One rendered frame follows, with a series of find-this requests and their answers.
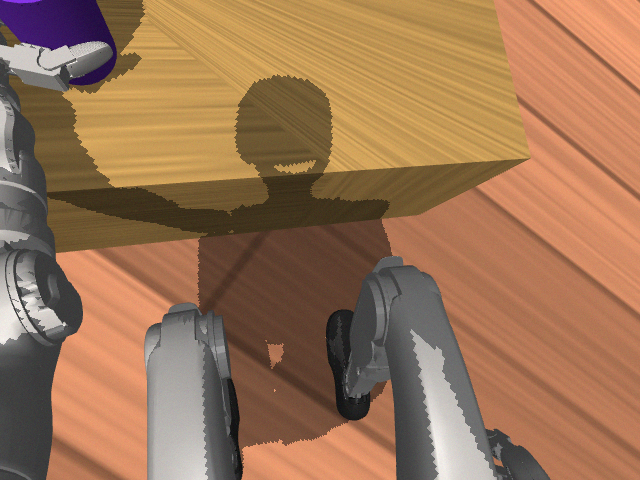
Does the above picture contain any right robot foot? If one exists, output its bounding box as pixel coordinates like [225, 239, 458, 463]
[326, 309, 370, 421]

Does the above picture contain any can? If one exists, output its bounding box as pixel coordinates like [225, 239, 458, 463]
[0, 0, 117, 85]

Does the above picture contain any left robot foot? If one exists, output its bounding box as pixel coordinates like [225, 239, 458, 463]
[227, 378, 243, 480]

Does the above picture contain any left robot hand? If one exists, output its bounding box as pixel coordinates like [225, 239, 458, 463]
[0, 19, 113, 92]

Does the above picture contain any right robot hand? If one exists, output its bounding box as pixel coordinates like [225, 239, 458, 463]
[485, 429, 551, 480]

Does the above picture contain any left robot arm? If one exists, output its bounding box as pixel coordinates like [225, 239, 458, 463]
[0, 76, 83, 480]

